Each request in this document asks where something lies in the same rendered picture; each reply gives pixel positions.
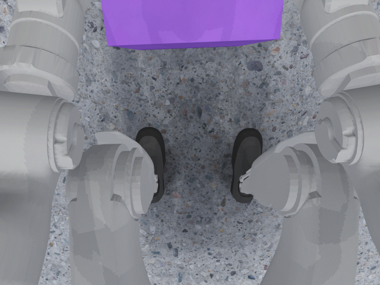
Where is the right robot shin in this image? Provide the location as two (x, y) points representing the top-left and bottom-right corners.
(239, 131), (359, 207)

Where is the left robot foot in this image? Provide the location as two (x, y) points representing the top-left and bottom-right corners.
(135, 127), (166, 203)

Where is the robot left upper arm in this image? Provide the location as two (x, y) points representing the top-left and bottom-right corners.
(0, 91), (84, 285)

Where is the robot right forearm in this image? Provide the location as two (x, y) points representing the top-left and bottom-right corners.
(292, 0), (380, 98)

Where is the robot left forearm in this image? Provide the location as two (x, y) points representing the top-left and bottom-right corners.
(0, 0), (91, 102)

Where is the robot right upper arm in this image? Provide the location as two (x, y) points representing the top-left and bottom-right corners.
(314, 84), (380, 256)

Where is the carton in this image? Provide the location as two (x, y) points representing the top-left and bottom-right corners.
(101, 0), (284, 50)

